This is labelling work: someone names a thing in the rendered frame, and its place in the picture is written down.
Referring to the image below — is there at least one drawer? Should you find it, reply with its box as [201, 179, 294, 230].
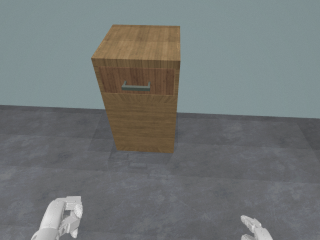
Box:
[98, 66, 175, 95]

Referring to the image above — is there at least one handle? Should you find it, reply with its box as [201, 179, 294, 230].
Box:
[121, 80, 151, 91]

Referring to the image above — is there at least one robot right hand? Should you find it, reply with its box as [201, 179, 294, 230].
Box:
[240, 215, 273, 240]

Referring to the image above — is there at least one robot left hand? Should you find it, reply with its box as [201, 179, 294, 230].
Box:
[39, 196, 83, 239]

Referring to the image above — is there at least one robot left forearm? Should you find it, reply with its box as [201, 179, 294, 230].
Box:
[31, 227, 60, 240]

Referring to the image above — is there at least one cabinet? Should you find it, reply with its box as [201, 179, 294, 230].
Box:
[91, 24, 181, 153]

